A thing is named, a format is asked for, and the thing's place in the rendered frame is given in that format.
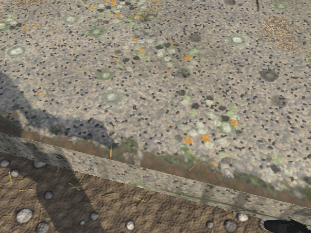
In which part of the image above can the right robot hand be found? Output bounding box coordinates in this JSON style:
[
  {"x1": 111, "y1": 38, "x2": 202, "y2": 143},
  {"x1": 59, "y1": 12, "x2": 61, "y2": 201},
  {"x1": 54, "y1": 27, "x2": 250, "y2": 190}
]
[{"x1": 263, "y1": 219, "x2": 311, "y2": 233}]

